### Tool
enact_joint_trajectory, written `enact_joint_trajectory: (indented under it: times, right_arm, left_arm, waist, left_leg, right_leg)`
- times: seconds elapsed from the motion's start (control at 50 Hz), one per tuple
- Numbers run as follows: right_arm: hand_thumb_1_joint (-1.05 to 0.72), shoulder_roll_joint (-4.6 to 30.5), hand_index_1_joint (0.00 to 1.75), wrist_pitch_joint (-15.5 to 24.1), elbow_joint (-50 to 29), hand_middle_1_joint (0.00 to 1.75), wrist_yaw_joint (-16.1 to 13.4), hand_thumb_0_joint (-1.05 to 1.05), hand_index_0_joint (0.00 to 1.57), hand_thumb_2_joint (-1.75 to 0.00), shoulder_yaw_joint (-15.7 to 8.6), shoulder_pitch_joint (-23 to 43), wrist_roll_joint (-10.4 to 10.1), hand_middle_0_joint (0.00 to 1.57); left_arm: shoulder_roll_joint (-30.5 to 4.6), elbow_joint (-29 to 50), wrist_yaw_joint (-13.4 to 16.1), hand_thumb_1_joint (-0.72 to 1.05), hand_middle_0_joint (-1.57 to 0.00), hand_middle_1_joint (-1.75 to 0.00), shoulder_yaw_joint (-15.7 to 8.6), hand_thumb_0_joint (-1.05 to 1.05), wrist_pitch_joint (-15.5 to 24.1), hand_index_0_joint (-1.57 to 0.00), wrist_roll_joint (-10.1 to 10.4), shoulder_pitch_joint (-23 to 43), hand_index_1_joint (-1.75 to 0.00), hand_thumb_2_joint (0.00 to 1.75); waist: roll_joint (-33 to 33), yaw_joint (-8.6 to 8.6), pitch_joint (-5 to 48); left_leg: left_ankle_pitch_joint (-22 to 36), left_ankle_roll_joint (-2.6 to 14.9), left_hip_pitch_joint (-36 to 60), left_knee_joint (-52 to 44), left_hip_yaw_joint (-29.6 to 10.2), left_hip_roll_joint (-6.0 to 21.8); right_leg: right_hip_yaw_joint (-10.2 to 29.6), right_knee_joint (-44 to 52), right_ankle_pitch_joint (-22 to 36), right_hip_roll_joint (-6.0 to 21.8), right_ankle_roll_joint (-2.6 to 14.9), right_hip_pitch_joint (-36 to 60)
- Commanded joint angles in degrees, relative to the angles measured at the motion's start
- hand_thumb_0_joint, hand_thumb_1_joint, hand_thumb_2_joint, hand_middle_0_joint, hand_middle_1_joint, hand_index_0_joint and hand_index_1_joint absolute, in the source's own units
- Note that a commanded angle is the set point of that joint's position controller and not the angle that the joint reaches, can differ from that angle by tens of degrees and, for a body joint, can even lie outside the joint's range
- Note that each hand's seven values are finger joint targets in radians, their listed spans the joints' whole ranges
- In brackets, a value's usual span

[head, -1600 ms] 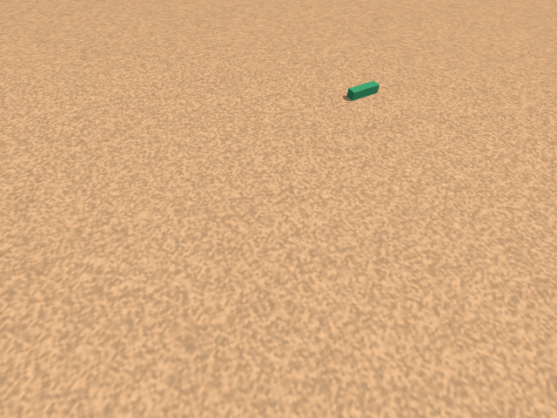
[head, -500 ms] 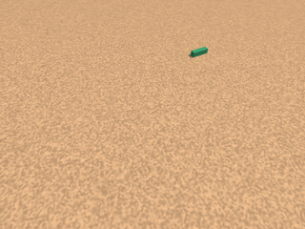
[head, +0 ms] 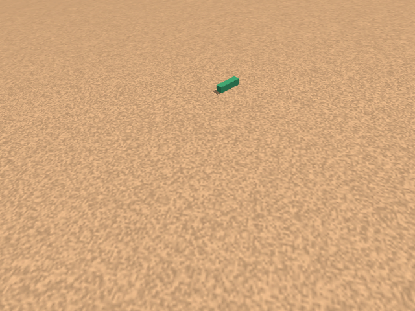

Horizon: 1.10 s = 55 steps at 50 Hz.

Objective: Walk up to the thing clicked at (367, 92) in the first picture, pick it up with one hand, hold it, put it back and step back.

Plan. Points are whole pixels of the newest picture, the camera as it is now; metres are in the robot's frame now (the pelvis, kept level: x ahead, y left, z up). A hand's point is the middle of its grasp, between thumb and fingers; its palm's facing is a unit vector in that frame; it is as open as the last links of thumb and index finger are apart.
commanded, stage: walk up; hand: left
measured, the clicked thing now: (227, 84) +2.11 -0.08 -0.73
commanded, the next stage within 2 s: none
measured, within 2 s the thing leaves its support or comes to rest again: neither
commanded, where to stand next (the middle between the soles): +1.67 -0.21 m, yaw -10 degrees
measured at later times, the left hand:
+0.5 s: hand (122, 210) +0.41 +0.27 -0.14, palm faces -0.20 -0.92 -0.34, open 7.4 cm
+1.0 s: hand (175, 126) +0.74 +0.15 -0.10, palm faces -0.17 -0.91 -0.39, open 7.4 cm
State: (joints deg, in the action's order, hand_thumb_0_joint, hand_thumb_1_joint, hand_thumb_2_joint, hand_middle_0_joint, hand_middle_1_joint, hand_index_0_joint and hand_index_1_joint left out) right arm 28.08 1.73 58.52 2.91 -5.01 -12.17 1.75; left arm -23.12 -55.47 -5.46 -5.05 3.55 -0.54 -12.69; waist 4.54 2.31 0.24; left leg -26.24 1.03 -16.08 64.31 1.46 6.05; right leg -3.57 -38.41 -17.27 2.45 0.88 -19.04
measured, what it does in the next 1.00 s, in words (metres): walks ahead: left foot, then right foot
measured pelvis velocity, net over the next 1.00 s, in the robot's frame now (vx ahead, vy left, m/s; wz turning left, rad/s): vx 0.61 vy -0.09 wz -0.20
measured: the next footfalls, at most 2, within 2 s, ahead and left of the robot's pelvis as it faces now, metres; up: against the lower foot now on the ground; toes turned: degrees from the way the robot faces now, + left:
left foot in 0.34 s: +0.40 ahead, +0.12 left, +0.00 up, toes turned +0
right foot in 0.78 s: +0.66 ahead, -0.20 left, +0.00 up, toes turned -14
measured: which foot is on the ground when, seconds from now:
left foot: up 0.00-0.32, down 0.34-0.82, up 0.84-1.00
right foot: down 0.00-0.38, up 0.40-0.76, down 0.78-1.00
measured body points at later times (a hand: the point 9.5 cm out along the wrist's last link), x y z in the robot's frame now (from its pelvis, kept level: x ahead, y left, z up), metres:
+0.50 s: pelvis +0.31 +0.01 +0.01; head +0.33 +0.03 +0.46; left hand +0.42 +0.32 -0.12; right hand +0.36 -0.32 -0.07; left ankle +0.36 +0.12 -0.72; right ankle +0.21 -0.12 -0.63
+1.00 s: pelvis +0.61 -0.09 +0.02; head +0.61 -0.13 +0.47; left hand +0.74 +0.20 -0.07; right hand +0.62 -0.42 -0.11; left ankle +0.61 +0.08 -0.63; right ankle +0.62 -0.19 -0.72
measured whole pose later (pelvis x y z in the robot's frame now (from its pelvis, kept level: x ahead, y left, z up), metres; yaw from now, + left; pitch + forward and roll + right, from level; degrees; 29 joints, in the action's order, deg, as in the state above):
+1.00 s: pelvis +0.61 -0.09 +0.02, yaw -11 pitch -3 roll +1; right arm 24.4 3.3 51.1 3.1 -2.6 -15.2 -0.3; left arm -20.8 -51.2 -3.0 -1.8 5.5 0.8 -14.0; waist 3.2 1.2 -3.6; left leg -16.1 2.3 -25.0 64.5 -1.1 4.3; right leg -2.7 -27.6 -12.2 0.1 2.8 -12.9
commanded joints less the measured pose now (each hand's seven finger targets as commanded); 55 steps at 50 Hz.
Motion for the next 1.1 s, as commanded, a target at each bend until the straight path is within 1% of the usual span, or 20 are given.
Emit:
enact_joint_trajectory:
  times: [0.0,0.12,0.22,0.3,0.32,0.34,0.36,0.38,0.42,0.46,0.58,0.7,0.76,0.78,0.8,0.82,0.84,0.88,0.92,1.08]
  right_arm:
    - [-0.9,9.5,0.3,3.1,-6.6,0.3,0.9,0.0,0.2,-0.9,-1.5,2.4,-1.9,0.2]
    - [-0.9,9.1,0.3,2.0,-10.7,0.3,2.7,0.0,0.2,-0.9,-2.7,6.6,-0.2,0.2]
    - [-0.9,6.2,0.3,3.4,-13.9,0.3,2.7,0.0,0.2,-0.9,-1.9,14.5,-0.4,0.2]
    - [-0.9,7.9,0.3,4.0,-9.1,0.3,1.4,0.0,0.2,-0.9,-3.7,-2.2,0.0,0.2]
    - [-0.9,10.7,0.3,4.5,-7.0,0.3,0.7,0.0,0.2,-0.9,-5.0,-11.4,1.0,0.2]
    - [-0.9,13.9,0.3,4.7,-6.7,0.3,-0.2,0.0,0.2,-0.9,-6.4,-17.0,2.0,0.2]
    - [-0.9,17.1,0.3,4.8,-8.5,0.3,-0.4,0.0,0.2,-0.9,-6.9,-14.9,0.7,0.2]
    - [-0.9,17.6,0.3,4.7,-9.7,0.3,-0.4,0.0,0.2,-0.9,-7.6,-10.1,-0.7,0.2]
    - [-0.9,12.4,0.3,4.6,-11.6,0.3,-0.7,0.0,0.2,-0.9,-5.3,-5.2,-1.1,0.2]
    - [-0.9,9.4,0.3,5.2,-11.4,0.3,-0.8,0.0,0.2,-0.9,-3.4,-4.0,-1.7,0.2]
    - [-0.9,10.3,0.3,6.2,-13.1,0.3,-0.3,0.0,0.2,-0.9,-2.8,-1.8,-1.6,0.2]
    - [-0.9,11.7,0.3,5.1,-12.3,0.3,-0.4,0.0,0.2,-0.9,-3.1,-3.2,-1.4,0.2]
    - [-0.9,9.5,0.3,4.6,-12.3,0.3,-0.8,0.0,0.2,-0.9,-1.9,-4.2,-1.1,0.2]
    - [-0.9,6.4,0.3,4.4,-12.0,0.3,-0.7,0.0,0.2,-0.9,-0.8,-8.9,-1.1,0.2]
    - [-0.9,4.1,0.3,4.3,-13.1,0.3,-0.6,0.0,0.2,-0.9,0.0,-12.7,-1.9,0.2]
    - [-0.9,10.5,0.3,3.8,-11.7,0.3,-1.3,0.0,0.2,-0.9,-1.4,-10.2,-2.0,0.2]
    - [-0.9,11.6,0.3,3.7,-11.3,0.3,-1.6,0.0,0.2,-0.9,-1.6,-7.2,-1.9,0.2]
    - [-0.9,8.1,0.3,3.5,-9.9,0.3,-1.3,0.0,0.2,-0.9,-0.9,-6.0,-2.9,0.2]
    - [-0.9,6.8,0.3,2.7,-9.8,0.3,-0.5,0.0,0.2,-0.9,-0.6,-8.0,-2.6,0.2]
    - [-0.9,5.8,0.3,1.7,-13.4,0.3,2.1,0.0,0.2,-0.9,-1.7,3.0,-0.8,0.2]
  left_arm:
    - [-19.0,4.1,2.4,0.9,-0.2,-0.3,-4.1,0.0,1.8,-0.2,0.8,1.4,-0.3,0.9]
    - [-17.3,6.9,2.3,0.9,-0.2,-0.3,-3.1,0.0,3.1,-0.2,0.8,0.5,-0.3,0.9]
    - [-17.2,6.4,2.1,0.9,-0.2,-0.3,-2.9,0.0,3.0,-0.2,0.3,-4.3,-0.3,0.9]
    - [-16.3,7.6,2.8,0.9,-0.2,-0.3,-2.1,0.0,2.4,-0.2,0.7,-2.1,-0.3,0.9]
    - [-13.5,7.8,3.2,0.9,-0.2,-0.3,-1.0,0.0,2.0,-0.2,0.9,-5.4,-0.3,0.9]
    - [-8.8,8.2,3.4,0.9,-0.2,-0.3,0.6,0.0,1.9,-0.2,1.2,-8.4,-0.3,0.9]
    - [-11.0,8.5,3.8,0.9,-0.2,-0.3,0.4,0.0,1.9,-0.2,1.9,-10.0,-0.3,0.9]
    - [-14.8,7.6,4.3,0.9,-0.2,-0.3,0.4,0.0,1.9,-0.2,1.4,-9.6,-0.3,0.9]
    - [-16.1,7.3,3.8,0.9,-0.2,-0.3,0.0,0.0,2.8,-0.2,1.4,-2.8,-0.3,0.9]
    - [-13.3,6.4,2.6,0.9,-0.2,-0.3,0.0,0.0,2.3,-0.2,2.2,-4.2,-0.3,0.9]
    - [-11.3,9.7,-0.2,0.9,-0.2,-0.3,0.1,0.0,0.8,-0.2,0.8,2.9,-0.3,0.9]
    - [-11.0,8.6,-0.5,0.9,-0.2,-0.3,-0.9,0.0,0.8,-0.2,0.4,6.9,-0.3,0.9]
    - [-14.8,4.9,0.9,0.9,-0.2,-0.3,-2.9,0.0,1.1,-0.2,0.4,-6.1,-0.3,0.9]
    - [-18.5,3.9,1.9,0.9,-0.2,-0.3,-4.5,0.0,1.3,-0.2,-0.1,-13.3,-0.3,0.9]
    - [-23.3,5.1,2.4,0.9,-0.2,-0.3,-5.2,0.0,1.9,-0.2,0.1,-13.5,-0.3,0.9]
    - [-23.5,5.7,2.6,0.9,-0.2,-0.3,-5.3,0.0,1.7,-0.2,1.3,-10.3,-0.3,0.9]
    - [-21.9,7.0,2.9,0.9,-0.2,-0.3,-5.1,0.0,1.6,-0.2,1.8,-7.1,-0.3,0.9]
    - [-17.7,7.7,3.9,0.9,-0.2,-0.3,-3.2,0.0,2.4,-0.2,1.9,-2.8,-0.3,0.9]
    - [-14.9,7.6,3.8,0.9,-0.2,-0.3,-2.3,0.0,2.9,-0.2,1.7,-0.9,-0.3,0.9]
    - [-15.7,8.8,3.6,0.9,-0.2,-0.3,-2.6,0.0,4.4,-0.2,0.4,-4.0,-0.3,0.9]
  waist:
    - [-13.3,-1.27,-3.7]
    - [-9.8,-1.17,-7.5]
    - [-7.5,2.52,-5.9]
    - [-2.9,-5.7,3.8]
    - [3.2,-9.18,9.7]
    - [12.9,-10.75,13.1]
    - [12.0,-9.13,13.4]
    - [9.5,-7.17,12.8]
    - [0.4,-6.66,3.6]
    - [2.3,-4.13,0.0]
    - [2.8,-3.01,-6.4]
    - [0.8,-2.96,-3.1]
    - [-8.6,4.67,5.9]
    - [-17.8,7.07,10.7]
    - [-26.0,4.71,12.2]
    - [-20.0,4.89,11.1]
    - [-14.3,4.12,7.4]
    - [-9.9,0.62,1.4]
    - [-11.4,-2.1,-1.9]
    - [-10.3,-0.28,-6.4]
  left_leg:
    - [10.9,1.53,-18.3,-0.9,-4.2,3.2]
    - [16.2,-2.52,-17.5,-16.4,-1.0,2.8]
    - [22.9,-1.96,-11.7,-31.3,1.0,1.0]
    - [21.0,0.64,12.2,-36.9,4.4,-3.3]
    - [15.7,3.96,27.0,-37.0,0.8,-1.6]
    - [2.3,6.55,37.7,-38.8,-16.1,9.3]
    - [-5.3,11.91,38.9,-48.6,-39.6,19.9]
    - [-6.9,16.15,35.5,-49.8,-42.9,23.4]
    - [9.5,11.69,20.2,-48.8,-21.3,15.5]
    - [23.4,7.98,12.1,-49.2,-8.7,10.4]
    - [23.0,10.8,8.4,-53.8,0.3,9.3]
    - [20.3,8.11,5.9,-48.0,2.2,9.8]
    - [30.0,4.67,1.2,-23.7,5.9,4.4]
    - [21.2,3.37,-5.7,-7.8,7.0,-0.6]
    - [-2.0,0.62,-18.1,4.5,5.0,-7.2]
    - [-3.3,0.55,-21.4,8.8,-0.7,-4.2]
    - [0.2,0.56,-22.0,10.5,-3.1,-1.8]
    - [8.0,1.97,-16.9,7.0,-6.6,-0.3]
    - [11.2,2.0,-12.5,0.6,-5.3,0.3]
    - [19.2,-2.09,-16.9,-20.8,-2.4,0.7]
  right_leg:
    - [24.0,28.2,-15.9,10.5,7.01,11.4]
    - [16.1,32.0,-15.4,9.4,9.92,4.2]
    - [11.4,27.7,0.6,7.7,9.07,9.6]
    - [6.6,5.1,23.6,5.8,6.71,8.7]
    - [4.4,-11.3,21.6,2.5,4.56,0.0]
    - [4.8,-24.6,0.2,-3.4,2.73,-14.2]
    - [6.9,-31.4,-11.4,-8.9,2.58,-22.7]
    - [11.3,-35.3,-9.3,-3.1,3.7,-24.0]
    - [13.1,-31.8,-2.5,0.6,2.1,-19.2]
    - [10.8,-26.4,1.1,1.6,1.39,-13.9]
    - [4.2,-7.6,6.2,3.3,-1.39,-15.8]
    - [0.0,4.3,16.2,1.5,0.96,0.6]
    - [0.5,6.2,9.7,-1.3,3.37,21.9]
    - [9.3,10.5,-4.8,3.0,3.83,31.0]
    - [39.8,19.6,-5.4,19.9,10.51,37.8]
    - [47.4,22.4,-7.7,21.7,14.24,35.7]
    - [43.4,22.8,-4.1,20.6,14.95,30.4]
    - [24.8,21.0,13.3,14.3,9.9,18.3]
    - [15.8,22.3,16.7,9.6,7.54,9.3]
    - [8.9,28.8,7.1,9.5,8.51,8.5]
